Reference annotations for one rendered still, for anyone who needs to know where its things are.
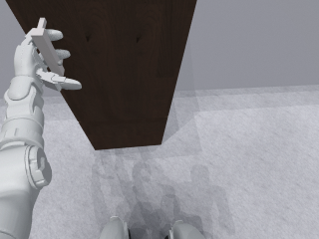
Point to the cupboard door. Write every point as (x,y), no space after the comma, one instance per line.
(123,52)

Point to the robot left hand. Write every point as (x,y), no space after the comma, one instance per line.
(27,62)

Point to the robot right thigh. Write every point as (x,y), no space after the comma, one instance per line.
(184,231)

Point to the robot left forearm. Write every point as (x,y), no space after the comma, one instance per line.
(24,119)

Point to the handle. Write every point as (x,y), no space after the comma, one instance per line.
(46,48)

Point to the robot right shin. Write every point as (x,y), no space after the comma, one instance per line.
(177,222)

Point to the left robot upper arm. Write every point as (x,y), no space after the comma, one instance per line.
(24,171)

